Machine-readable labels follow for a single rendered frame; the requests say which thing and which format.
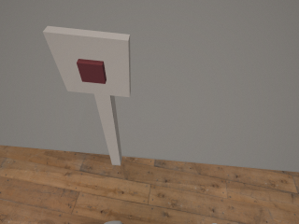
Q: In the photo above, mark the button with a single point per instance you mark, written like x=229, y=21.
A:
x=92, y=71

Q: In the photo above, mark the panel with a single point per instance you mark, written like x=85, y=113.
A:
x=67, y=45

